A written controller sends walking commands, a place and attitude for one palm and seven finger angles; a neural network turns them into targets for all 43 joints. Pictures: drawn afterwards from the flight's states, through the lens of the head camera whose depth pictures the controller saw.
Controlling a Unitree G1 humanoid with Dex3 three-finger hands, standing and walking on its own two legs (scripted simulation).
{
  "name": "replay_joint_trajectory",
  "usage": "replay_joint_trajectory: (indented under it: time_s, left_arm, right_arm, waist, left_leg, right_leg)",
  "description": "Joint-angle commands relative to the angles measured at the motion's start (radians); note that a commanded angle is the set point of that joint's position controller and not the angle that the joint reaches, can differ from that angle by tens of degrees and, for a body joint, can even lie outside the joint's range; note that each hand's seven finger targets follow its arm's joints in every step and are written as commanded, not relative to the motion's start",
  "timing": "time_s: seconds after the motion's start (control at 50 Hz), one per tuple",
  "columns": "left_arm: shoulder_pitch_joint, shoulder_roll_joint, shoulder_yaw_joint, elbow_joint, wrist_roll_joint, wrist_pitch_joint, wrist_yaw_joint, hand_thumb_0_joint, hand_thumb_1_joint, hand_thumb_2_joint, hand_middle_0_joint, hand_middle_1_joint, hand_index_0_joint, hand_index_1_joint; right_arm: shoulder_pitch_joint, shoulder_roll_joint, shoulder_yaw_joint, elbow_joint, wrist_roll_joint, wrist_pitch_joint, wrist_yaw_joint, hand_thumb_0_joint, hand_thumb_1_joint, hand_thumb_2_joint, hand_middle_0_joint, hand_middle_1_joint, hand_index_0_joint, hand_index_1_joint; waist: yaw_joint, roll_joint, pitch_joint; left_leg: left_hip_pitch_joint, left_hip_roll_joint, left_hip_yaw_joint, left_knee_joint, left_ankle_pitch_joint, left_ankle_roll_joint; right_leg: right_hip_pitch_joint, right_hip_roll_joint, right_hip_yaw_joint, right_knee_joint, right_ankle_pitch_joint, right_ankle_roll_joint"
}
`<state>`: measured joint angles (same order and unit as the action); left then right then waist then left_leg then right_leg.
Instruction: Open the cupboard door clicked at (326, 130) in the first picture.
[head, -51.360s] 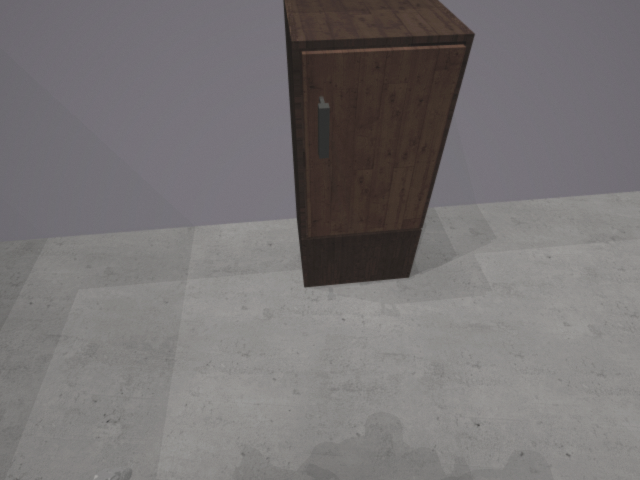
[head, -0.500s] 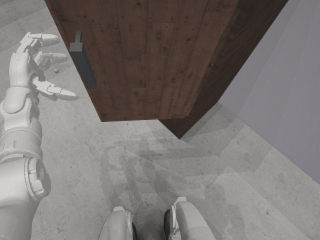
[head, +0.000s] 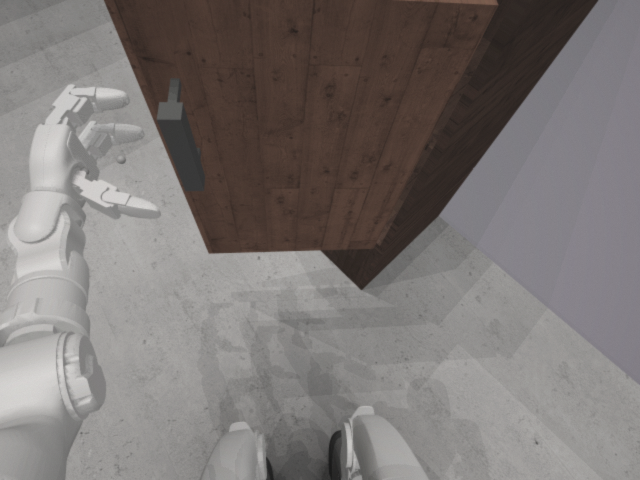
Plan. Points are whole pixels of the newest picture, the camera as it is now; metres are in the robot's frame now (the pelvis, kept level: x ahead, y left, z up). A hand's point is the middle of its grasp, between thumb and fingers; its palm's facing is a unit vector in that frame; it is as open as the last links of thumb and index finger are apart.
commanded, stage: move the hooked fingers beside the handle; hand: left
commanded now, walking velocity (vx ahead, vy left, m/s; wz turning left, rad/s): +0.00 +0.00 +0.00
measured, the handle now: (185, 138) +0.53 +0.15 +0.04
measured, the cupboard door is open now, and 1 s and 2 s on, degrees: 50 50 47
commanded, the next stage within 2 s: slide the fingers in behind the handle in 0.28 s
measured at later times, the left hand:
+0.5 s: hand (127, 160) +0.49 +0.21 +0.05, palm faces -0.01 -1.00 -0.02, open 14.0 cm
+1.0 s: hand (147, 164) +0.48 +0.19 +0.05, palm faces +0.04 -1.00 -0.01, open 14.5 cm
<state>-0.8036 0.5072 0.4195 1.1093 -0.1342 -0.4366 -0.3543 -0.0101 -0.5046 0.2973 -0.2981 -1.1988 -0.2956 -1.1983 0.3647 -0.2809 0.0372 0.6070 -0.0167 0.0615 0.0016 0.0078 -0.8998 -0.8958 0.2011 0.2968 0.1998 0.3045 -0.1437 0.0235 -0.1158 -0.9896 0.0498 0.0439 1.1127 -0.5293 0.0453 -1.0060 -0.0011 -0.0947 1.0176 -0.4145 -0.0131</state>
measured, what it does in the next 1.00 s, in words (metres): stands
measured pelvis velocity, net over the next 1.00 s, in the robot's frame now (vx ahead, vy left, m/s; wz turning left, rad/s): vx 0.00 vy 0.00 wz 0.01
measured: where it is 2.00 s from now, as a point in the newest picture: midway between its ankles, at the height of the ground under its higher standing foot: outside the picture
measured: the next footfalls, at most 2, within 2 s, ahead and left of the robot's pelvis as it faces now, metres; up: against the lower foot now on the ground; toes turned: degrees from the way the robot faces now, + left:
none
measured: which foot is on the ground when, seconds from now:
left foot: down 0.00-1.00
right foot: down 0.00-1.00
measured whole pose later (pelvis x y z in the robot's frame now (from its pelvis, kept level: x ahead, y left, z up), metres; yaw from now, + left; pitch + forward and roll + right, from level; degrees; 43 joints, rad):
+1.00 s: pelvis +0.00 +0.00 +0.00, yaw +1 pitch +23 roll -3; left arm -0.80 0.42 0.35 1.10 -0.13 -0.46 -0.21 -0.01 -0.50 0.30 -0.30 -1.20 -0.21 -1.18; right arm 0.37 -0.27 0.03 0.62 -0.03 0.05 0.02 0.01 -0.90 -0.90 0.20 0.30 0.20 0.30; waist -0.14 0.03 -0.11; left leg -1.00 0.04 0.04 1.12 -0.53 0.04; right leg -1.02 -0.01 -0.10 1.04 -0.42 -0.02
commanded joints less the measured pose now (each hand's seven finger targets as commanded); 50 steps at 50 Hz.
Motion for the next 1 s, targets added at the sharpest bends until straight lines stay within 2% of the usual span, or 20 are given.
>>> replay_joint_trajectory:
  time_s: [0.0,0.04,0.18,0.26,0.34,0.36,0.4,0.44,0.46,0.48,0.5,0.52,0.56,0.6,0.64,0.74,0.78,0.82,0.9,0.98]
  left_arm:
    - [-0.349,0.223,0.022,-0.206,-0.003,-0.053,0.026,0.000,-0.500,0.300,-0.300,-1.200,-0.300,-1.200]
    - [-0.337,0.229,0.023,-0.255,0.001,-0.077,0.037,0.000,-0.500,0.300,-0.300,-1.200,-0.300,-1.200]
    - [-0.390,0.272,0.062,-0.186,0.006,-0.088,0.062,0.000,-0.500,0.300,-0.300,-1.200,-0.300,-1.200]
    - [-0.426,0.279,0.040,-0.195,0.020,-0.090,0.041,0.000,-0.500,0.300,-0.300,-1.200,-0.300,-1.200]
    - [-0.474,0.264,0.025,-0.169,-0.002,-0.082,0.016,0.000,-0.500,0.300,-0.300,-1.200,-0.300,-1.200]
    - [-0.478,0.289,0.043,-0.165,-0.002,-0.080,0.013,0.000,-0.500,0.300,-0.300,-1.200,-0.300,-1.200]
    - [-0.467,0.231,0.009,-0.162,-0.011,-0.072,0.009,0.000,-0.500,0.300,-0.300,-1.200,-0.300,-1.200]
    - [-0.466,0.227,0.006,-0.165,-0.011,-0.068,0.006,0.000,-0.500,0.300,-0.300,-1.200,-0.300,-1.200]
    - [-0.447,0.257,0.032,-0.152,-0.008,-0.063,0.012,0.000,-0.500,0.300,-0.300,-1.200,-0.300,-1.200]
    - [-0.441,0.230,0.011,-0.139,-0.006,-0.055,0.015,0.000,-0.500,0.300,-0.300,-1.200,-0.300,-1.200]
    - [-0.440,0.266,0.040,-0.138,-0.002,-0.051,0.027,0.000,-0.500,0.300,-0.300,-1.200,-0.300,-1.200]
    - [-0.456,0.248,0.018,-0.170,-0.001,-0.056,0.030,0.000,-0.500,0.300,-0.300,-1.200,-0.300,-1.200]
    - [-0.449,0.273,0.043,-0.202,0.010,-0.062,0.049,0.000,-0.500,0.300,-0.300,-1.200,-0.300,-1.200]
    - [-0.422,0.259,0.042,-0.248,0.015,-0.075,0.071,0.000,-0.500,0.300,-0.300,-1.200,-0.300,-1.200]
    - [-0.414,0.230,0.027,-0.215,0.012,-0.073,0.085,0.000,-0.500,0.300,-0.300,-1.200,-0.300,-1.200]
    - [-0.417,0.203,0.005,-0.254,0.017,-0.086,0.094,0.000,-0.500,0.300,-0.300,-1.200,-0.300,-1.200]
    - [-0.435,0.153,-0.037,-0.244,0.015,-0.085,0.094,0.000,-0.500,0.300,-0.300,-1.200,-0.300,-1.200]
    - [-0.430,0.129,-0.053,-0.265,0.010,-0.092,0.097,0.000,-0.500,0.300,-0.300,-1.200,-0.300,-1.200]
    - [-0.453,0.080,-0.086,-0.231,0.013,-0.099,0.115,0.000,-0.500,0.300,-0.300,-1.200,-0.300,-1.200]
    - [-0.479,0.031,-0.124,-0.269,0.018,-0.124,0.126,0.000,-0.500,0.300,-0.300,-1.200,-0.300,-1.200]
  right_arm:
    - [0.167,-0.175,-0.066,-0.053,0.001,-0.011,-0.008,0.000,-0.900,-0.900,0.200,0.300,0.200,0.300]
    - [0.164,-0.171,-0.068,-0.063,0.000,-0.008,-0.005,0.000,-0.900,-0.900,0.200,0.300,0.200,0.300]
    - [0.145,-0.174,-0.061,-0.057,0.003,-0.012,-0.014,0.000,-0.900,-0.900,0.200,0.300,0.200,0.300]
    - [0.138,-0.177,-0.055,-0.059,0.003,-0.019,-0.017,0.000,-0.900,-0.900,0.200,0.300,0.200,0.300]
    - [0.148,-0.184,-0.052,-0.046,0.002,-0.028,-0.022,0.000,-0.900,-0.900,0.200,0.300,0.200,0.300]
    - [0.148,-0.186,-0.053,-0.042,0.002,-0.029,-0.024,0.000,-0.900,-0.900,0.200,0.300,0.200,0.300]
    - [0.148,-0.182,-0.054,-0.044,0.002,-0.033,-0.021,0.000,-0.900,-0.900,0.200,0.300,0.200,0.300]
    - [0.159,-0.183,-0.057,-0.039,0.000,-0.033,-0.019,0.000,-0.900,-0.900,0.200,0.300,0.200,0.300]
    - [0.163,-0.187,-0.057,-0.037,0.000,-0.031,-0.019,0.000,-0.900,-0.900,0.200,0.300,0.200,0.300]
    - [0.161,-0.183,-0.056,-0.042,0.002,-0.030,-0.017,0.000,-0.900,-0.900,0.200,0.300,0.200,0.300]
    - [0.164,-0.187,-0.056,-0.041,0.000,-0.027,-0.018,0.000,-0.900,-0.900,0.200,0.300,0.200,0.300]
    - [0.163,-0.182,-0.055,-0.049,0.001,-0.029,-0.017,0.000,-0.900,-0.900,0.200,0.300,0.200,0.300]
    - [0.168,-0.181,-0.058,-0.052,-0.003,-0.027,-0.012,0.000,-0.900,-0.900,0.200,0.300,0.200,0.300]
    - [0.169,-0.176,-0.062,-0.060,-0.005,-0.024,-0.006,0.000,-0.900,-0.900,0.200,0.300,0.200,0.300]
    - [0.173,-0.172,-0.062,-0.055,-0.005,-0.021,-0.001,0.000,-0.900,-0.900,0.200,0.300,0.200,0.300]
    - [0.174,-0.173,-0.069,-0.049,-0.005,-0.020,0.002,0.000,-0.900,-0.900,0.200,0.300,0.200,0.300]
    - [0.166,-0.165,-0.065,-0.046,-0.002,-0.020,0.002,0.000,-0.900,-0.900,0.200,0.300,0.200,0.300]
    - [0.167,-0.165,-0.067,-0.050,-0.003,-0.024,0.004,0.000,-0.900,-0.900,0.200,0.300,0.200,0.300]
    - [0.161,-0.163,-0.068,-0.027,-0.007,-0.027,0.006,0.000,-0.900,-0.900,0.200,0.300,0.200,0.300]
    - [0.164,-0.160,-0.074,-0.018,-0.013,-0.032,0.010,0.000,-0.900,-0.900,0.200,0.300,0.200,0.300]
  waist:
    - [-0.006,0.134,-0.462]
    - [0.003,0.142,-0.503]
    - [-0.018,0.065,-0.443]
    - [-0.018,0.139,-0.470]
    - [-0.044,0.110,-0.480]
    - [-0.036,0.122,-0.482]
    - [-0.044,0.113,-0.492]
    - [-0.044,0.119,-0.510]
    - [-0.033,0.102,-0.501]
    - [-0.042,0.104,-0.481]
    - [-0.034,0.073,-0.465]
    - [-0.035,0.119,-0.478]
    - [-0.018,0.140,-0.526]
    - [-0.003,0.158,-0.565]
    - [-0.024,0.105,-0.517]
    - [-0.023,0.122,-0.539]
    - [-0.036,0.132,-0.491]
    - [-0.029,0.155,-0.494]
    - [-0.047,0.112,-0.461]
    - [-0.045,0.144,-0.516]
  left_leg:
    - [0.347,-0.016,-0.102,-0.132,0.517,-0.034]
    - [0.396,-0.011,-0.107,-0.122,0.603,-0.042]
    - [0.268,-0.022,-0.093,-0.119,0.425,-0.026]
    - [0.300,-0.023,-0.097,-0.119,0.409,-0.029]
    - [0.278,-0.023,-0.103,-0.107,0.379,-0.022]
    - [0.278,-0.021,-0.106,-0.106,0.386,-0.026]
    - [0.282,-0.023,-0.103,-0.103,0.385,-0.022]
    - [0.296,-0.021,-0.108,-0.100,0.405,-0.024]
    - [0.277,-0.021,-0.106,-0.099,0.401,-0.023]
    - [0.256,-0.023,-0.099,-0.101,0.377,-0.020]
    - [0.232,-0.022,-0.101,-0.104,0.368,-0.018]
    - [0.250,-0.026,-0.099,-0.102,0.383,-0.019]
    - [0.281,-0.025,-0.100,-0.103,0.421,-0.024]
    - [0.326,-0.022,-0.104,-0.104,0.481,-0.031]
    - [0.299,-0.020,-0.098,-0.100,0.462,-0.026]
    - [0.336,-0.020,-0.096,-0.111,0.474,-0.029]
    - [0.326,-0.021,-0.095,-0.117,0.454,-0.030]
    - [0.364,-0.020,-0.102,-0.120,0.476,-0.033]
    - [0.358,-0.018,-0.110,-0.122,0.443,-0.036]
    - [0.424,-0.016,-0.123,-0.116,0.519,-0.047]
  right_leg:
    - [0.212,0.036,0.046,-0.071,0.294,-0.010]
    - [0.214,0.039,0.045,-0.061,0.327,-0.011]
    - [0.243,0.035,0.060,-0.064,0.275,-0.004]
    - [0.216,0.033,0.062,-0.061,0.248,-0.010]
    - [0.206,0.036,0.066,-0.063,0.232,-0.007]
    - [0.204,0.034,0.063,-0.059,0.232,-0.009]
    - [0.197,0.035,0.063,-0.063,0.232,-0.007]
    - [0.190,0.037,0.058,-0.057,0.239,-0.007]
    - [0.201,0.037,0.061,-0.058,0.241,-0.008]
    - [0.195,0.035,0.064,-0.064,0.229,-0.005]
    - [0.210,0.034,0.062,-0.063,0.227,-0.006]
    - [0.200,0.036,0.061,-0.055,0.235,-0.009]
    - [0.221,0.035,0.063,-0.052,0.261,-0.009]
    - [0.228,0.035,0.058,-0.047,0.290,-0.011]
    - [0.224,0.041,0.057,-0.055,0.293,-0.006]
    - [0.241,0.042,0.058,-0.062,0.307,-0.008]
    - [0.222,0.039,0.056,-0.069,0.289,-0.007]
    - [0.201,0.042,0.049,-0.067,0.282,-0.014]
    - [0.171,0.039,0.044,-0.074,0.252,-0.010]
    - [0.158,0.038,0.038,-0.062,0.277,-0.013]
